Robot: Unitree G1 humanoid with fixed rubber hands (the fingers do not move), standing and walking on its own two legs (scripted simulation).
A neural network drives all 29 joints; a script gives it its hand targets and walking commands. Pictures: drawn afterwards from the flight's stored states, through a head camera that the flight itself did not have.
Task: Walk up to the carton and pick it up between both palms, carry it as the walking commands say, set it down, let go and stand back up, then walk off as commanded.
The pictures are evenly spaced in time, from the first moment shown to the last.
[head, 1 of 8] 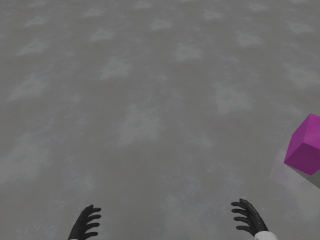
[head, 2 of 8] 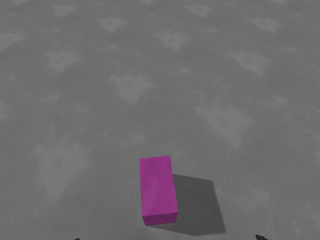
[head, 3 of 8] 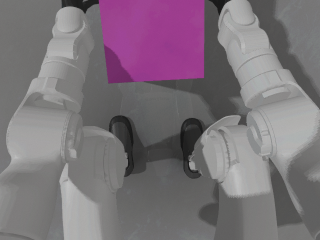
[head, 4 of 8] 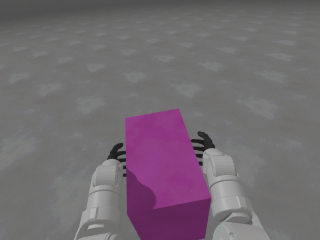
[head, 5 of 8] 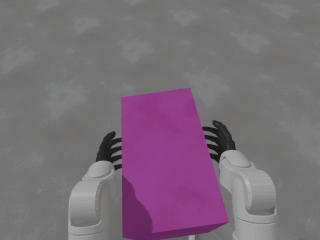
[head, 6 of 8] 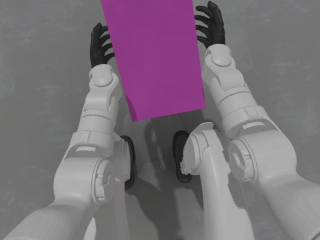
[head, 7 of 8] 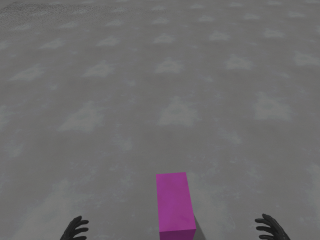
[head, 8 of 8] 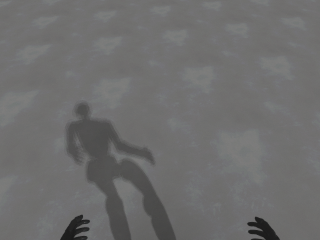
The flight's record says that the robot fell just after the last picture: no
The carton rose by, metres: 0.67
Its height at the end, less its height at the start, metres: -0.04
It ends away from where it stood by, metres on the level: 1.13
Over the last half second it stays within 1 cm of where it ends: yes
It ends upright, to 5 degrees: no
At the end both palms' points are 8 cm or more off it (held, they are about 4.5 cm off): yes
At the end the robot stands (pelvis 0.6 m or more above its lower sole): yes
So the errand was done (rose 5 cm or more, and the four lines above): no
